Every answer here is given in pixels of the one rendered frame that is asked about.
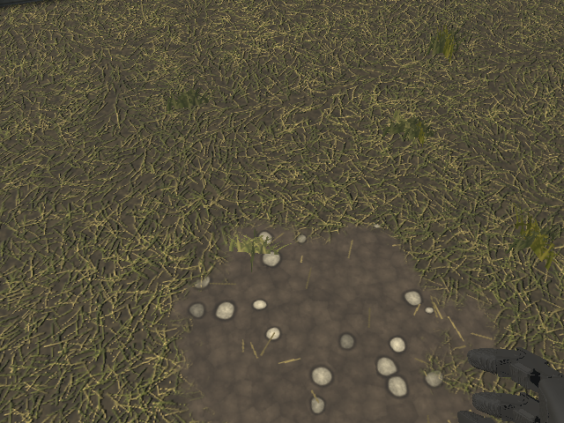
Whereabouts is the right robot hand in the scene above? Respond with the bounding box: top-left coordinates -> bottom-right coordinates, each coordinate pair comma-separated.
457,347 -> 564,423

